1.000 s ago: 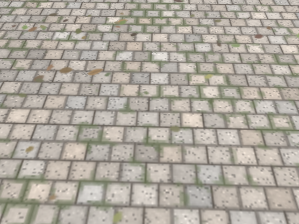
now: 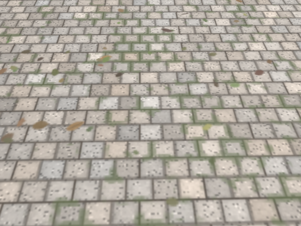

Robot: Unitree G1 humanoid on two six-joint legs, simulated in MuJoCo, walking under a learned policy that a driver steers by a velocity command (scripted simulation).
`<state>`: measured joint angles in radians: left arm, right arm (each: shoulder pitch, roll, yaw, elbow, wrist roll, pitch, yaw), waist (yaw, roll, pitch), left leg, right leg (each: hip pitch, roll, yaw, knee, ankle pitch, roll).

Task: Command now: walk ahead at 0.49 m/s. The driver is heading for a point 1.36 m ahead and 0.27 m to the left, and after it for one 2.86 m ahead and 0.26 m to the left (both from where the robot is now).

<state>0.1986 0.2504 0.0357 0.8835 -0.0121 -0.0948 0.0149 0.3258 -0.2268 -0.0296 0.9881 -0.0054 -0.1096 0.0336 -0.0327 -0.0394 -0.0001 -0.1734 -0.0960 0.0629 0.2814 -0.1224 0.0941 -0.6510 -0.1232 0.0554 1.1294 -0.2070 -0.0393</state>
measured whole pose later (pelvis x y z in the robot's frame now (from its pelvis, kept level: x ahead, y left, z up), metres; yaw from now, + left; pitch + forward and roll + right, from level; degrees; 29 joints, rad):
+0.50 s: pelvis +0.27 -0.08 +0.00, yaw +3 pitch +1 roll -1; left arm 0.27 0.22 0.05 0.92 0.01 -0.12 -0.03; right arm 0.25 -0.28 -0.05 0.94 0.03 -0.08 0.00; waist 0.01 0.05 0.00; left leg -0.60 0.08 -0.07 1.14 -0.23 0.06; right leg -0.20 0.03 -0.10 0.33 -0.16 -0.06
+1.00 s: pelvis +0.53 +0.01 -0.01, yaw +20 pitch +2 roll +0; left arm 0.21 0.27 0.05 0.86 -0.02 -0.13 0.00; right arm 0.20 -0.26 -0.08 0.78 0.01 -0.06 0.03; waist 0.00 -0.01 0.04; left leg -0.37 -0.10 0.02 0.51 -0.17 0.11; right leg -0.42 -0.05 0.03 1.25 -0.38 -0.01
